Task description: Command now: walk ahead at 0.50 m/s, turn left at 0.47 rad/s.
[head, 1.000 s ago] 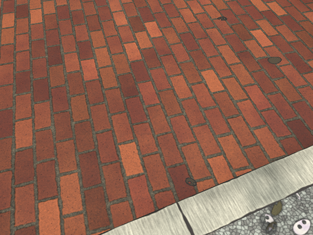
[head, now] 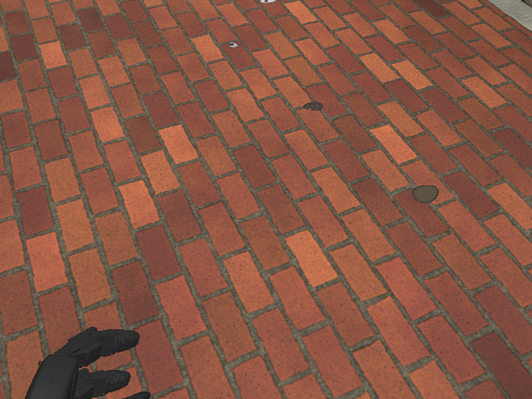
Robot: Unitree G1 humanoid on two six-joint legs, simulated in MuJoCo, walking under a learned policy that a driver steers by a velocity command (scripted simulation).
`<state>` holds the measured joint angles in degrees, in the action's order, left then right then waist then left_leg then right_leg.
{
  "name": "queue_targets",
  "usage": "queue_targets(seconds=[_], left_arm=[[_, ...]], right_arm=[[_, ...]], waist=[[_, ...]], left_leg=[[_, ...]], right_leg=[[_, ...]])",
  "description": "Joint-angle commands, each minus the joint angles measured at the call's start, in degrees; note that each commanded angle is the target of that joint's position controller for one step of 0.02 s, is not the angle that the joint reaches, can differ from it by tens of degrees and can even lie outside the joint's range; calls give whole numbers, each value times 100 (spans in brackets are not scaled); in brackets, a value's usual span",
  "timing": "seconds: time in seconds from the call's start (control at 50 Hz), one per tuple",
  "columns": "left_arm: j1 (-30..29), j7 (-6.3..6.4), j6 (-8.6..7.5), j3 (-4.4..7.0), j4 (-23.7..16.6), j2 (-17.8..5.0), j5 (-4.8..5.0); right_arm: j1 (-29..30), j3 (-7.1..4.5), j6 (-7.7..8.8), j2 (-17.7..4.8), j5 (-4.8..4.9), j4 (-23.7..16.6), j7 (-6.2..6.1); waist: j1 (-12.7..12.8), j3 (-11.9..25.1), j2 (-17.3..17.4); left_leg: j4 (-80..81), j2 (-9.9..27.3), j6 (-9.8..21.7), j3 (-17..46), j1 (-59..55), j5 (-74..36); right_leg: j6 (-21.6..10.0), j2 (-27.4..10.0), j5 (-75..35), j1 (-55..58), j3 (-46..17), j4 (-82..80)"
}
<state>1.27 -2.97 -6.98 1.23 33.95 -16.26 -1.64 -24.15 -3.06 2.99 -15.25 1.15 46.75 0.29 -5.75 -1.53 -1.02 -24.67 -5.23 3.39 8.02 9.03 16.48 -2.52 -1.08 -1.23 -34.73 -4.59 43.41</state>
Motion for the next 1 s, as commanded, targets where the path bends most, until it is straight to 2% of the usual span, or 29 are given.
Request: queue_targets(seconds=[0.02, 0.04, 0.08, 0.14, 0.18, 0.2, 0.22, 0.24, 0.26, 0.28, 0.3, 0.32, 0.34, 0.36, 0.4, 0.5, 0.54, 0.62, 0.66, 0.7, 0.72, 0.74, 0.76, 0.78, 0.8, 0.82, 0.84, 0.88, 1.0], left_arm=[[-900, -114, -250, 128, -457, -442, 29], [-1167, -150, -318, 80, -533, -354, -6], [-1279, -209, -316, 77, -524, -202, -6], [-912, -111, -231, 116, -428, -257, 133], [-251, 5, -184, 221, -156, -316, 214], [399, 48, -159, 285, 41, -354, 174], [1611, 61, -116, 341, 375, -395, 126], [2263, 39, -95, 343, 578, -485, 52], [2251, 67, 12, 399, 633, -604, 135], [2327, 86, 122, 650, 915, -1331, 236], [2014, 102, 139, 541, 783, -846, 113], [1342, 105, 85, 427, 723, -711, 25], [915, 88, -19, 361, 735, -485, 73], [859, 72, -58, 330, 852, -288, 112], [1086, 131, -59, 312, 1063, -274, 135], [1960, 360, 99, 316, 1515, -380, 276], [2303, 396, 150, 307, 1693, -452, 322], [2762, 413, 273, 292, 1968, -524, 292], [2740, 424, 338, 297, 2010, -616, 245], [2566, 423, 381, 291, 1981, -725, 241], [2311, 405, 352, 266, 1857, -742, 185], [2790, 338, 221, 90, 1785, -219, 79], [3038, 236, 98, 76, 1924, -262, 155], [2400, 218, 42, 255, 1739, -748, 324], [1831, 251, 45, 282, 1535, -770, 376], [1650, 297, 92, 295, 1519, -633, 308], [1746, 334, 175, 320, 1545, -537, 220], [2007, 353, 300, 258, 1624, -165, 193], [695, 313, 259, 230, 1210, -151, 140]], right_arm=[[-273, -198, 97, -694, 62, -228, -172], [-337, -205, 77, -625, 109, -160, -195], [-443, -255, 3, -700, 49, -50, -218], [-427, -311, -30, -639, 153, -40, -297], [-418, -343, -110, -609, 130, 29, -317], [-369, -349, -115, -576, 105, 29, -278], [-85, -283, -92, -377, 65, -87, -239], [-801, -189, -63, -61, 127, -43, -174], [-1162, -183, 59, -208, 132, -112, -160], [-1078, -168, 157, -425, 316, -318, -140], [-492, -252, 135, -699, 317, -211, -258], [-4, -278, 89, -770, 286, -377, -332], [65, -243, 8, -637, 60, -308, -353], [41, -263, -28, -591, -90, -260, -324], [328, -247, 11, -401, -171, -347, -249], [1790, -26, 150, 70, -152, -825, -47], [2252, 7, 150, 104, -111, -989, 16], [3017, 25, 159, -4, -30, -1355, 141], [3041, 2, 204, -116, -27, -1443, 199], [2051, -155, 223, -445, -50, -1186, 179], [897, -275, 225, -772, -105, -890, 120], [9, -410, 172, -1355, -175, -727, 57], [-219, -336, 90, -1015, -38, -568, 49], [263, -247, 43, -765, -16, -607, 16], [821, -196, 53, -650, -29, -672, 9], [1186, -146, 80, -501, -77, -680, 51], [1402, -103, 127, -367, -141, -700, 89], [1518, -117, 193, -368, -145, -646, 152], [896, -212, 233, -741, -84, -215, 0]], waist=[[-146, -26, 535], [-243, -158, 563], [-300, -103, 539], [-127, -261, 660], [199, -160, 433], [532, 144, 207], [1159, 658, -77], [1079, 1405, -991], [860, 1556, -1858], [786, 1849, -2577], [875, 1187, -711], [605, 404, -466], [312, 3, -5], [214, 64, -43], [274, 179, -342], [768, 141, -201], [906, 56, -183], [1027, -183, -197], [857, -73, -293], [252, 602, -425], [-271, 1266, -396], [-292, 2298, 722], [-260, 2775, 1161], [-204, 1622, 766], [9, 783, 518], [244, 254, 252], [497, 94, 338], [735, 93, 545], [472, -99, 447]], left_leg=[[350, 1113, 821, 1468, -246, -281], [238, 914, 694, 1373, -107, 78], [-23, 790, 557, 1404, 508, 527], [-802, 792, 414, 1578, 237, 892], [-1818, 666, 286, 1465, 106, 786], [-2682, 431, 170, 1207, 552, 1077], [-4168, 160, -14, 875, 1805, 2063], [-5612, 84, -121, 701, 2989, 2630], [-5894, 340, -212, 567, 3670, 2058], [-6582, 485, -345, 337, 4458, 1526], [-6495, 635, -296, 209, 4460, 779], [-6083, 690, -321, 332, 4265, 158], [-5602, 952, -422, 404, 3822, 2], [-4912, 1073, -440, 491, 3519, -80], [-4040, 1206, -467, 102, 3181, -397], [-1798, 966, -331, -487, 2886, -1867], [-1219, 749, -311, -684, 2596, -2284], [-803, 616, -153, -728, 2932, -1754], [-557, 460, 26, -845, 2568, -1275], [-275, 203, 338, -1051, 713, -1355], [-459, 728, 689, -476, -1167, -1918], [-554, 2308, 1569, 1690, -3634, -2034], [145, 2940, 2013, 3302, -3963, -1330], [487, 2632, 1710, 2692, -3045, -577], [780, 2349, 1436, 1945, -1938, -526], [1081, 2093, 1263, 1479, -961, -771], [1312, 1877, 1126, 1131, -274, -1006], [1607, 1715, 1123, 700, 471, -1146], [1774, 1469, 923, -78, 525, -1518]], right_leg=[[-180, 154, -1144, -277, -43, -913], [-208, 192, -1583, -7, -97, -1680], [-101, 410, -2210, 1119, 15, -1992], [-41, -7, -2239, 1433, -419, -2522], [-59, -359, -2280, 2015, -566, -3084], [-64, -490, -2066, 2917, -532, -2823], [-135, -847, -2119, 4468, -667, -1903], [-131, -1333, -3225, 5866, -689, -636], [-236, -1562, -3867, 6076, -1165, -546], [-1325, -2343, 100, 6073, -3120, -1563], [-1295, -2108, 2125, 4960, -3603, -2602], [-1442, -2239, 1315, 3731, -3500, -2893], [-1313, -1918, 35, 2849, -2946, -2827], [-1134, -1575, -568, 2611, -2181, -2647], [-915, -1176, -1065, 2438, -1467, -2826], [-597, -806, -2009, 2707, -515, -3074], [-487, -724, -1678, 2798, -361, -3136], [-590, -1074, -1775, 3675, -464, -2939], [-587, -1140, -2706, 3941, -398, -2523], [-478, -966, -4233, 3605, -214, -1459], [-332, -760, -3610, 2561, -111, -232], [29, 98, -347, 387, 253, 2046], [92, 382, 3489, -516, -178, 2992], [76, 10, 3228, -1061, -205, 3172], [91, -252, 2654, -1058, -3, 2824], [147, -397, 2367, -785, 86, 2387], [187, -531, 2113, -332, 45, 2103], [271, -573, 1836, 222, 108, 1815], [339, -550, -151, 38, 184, -178]])
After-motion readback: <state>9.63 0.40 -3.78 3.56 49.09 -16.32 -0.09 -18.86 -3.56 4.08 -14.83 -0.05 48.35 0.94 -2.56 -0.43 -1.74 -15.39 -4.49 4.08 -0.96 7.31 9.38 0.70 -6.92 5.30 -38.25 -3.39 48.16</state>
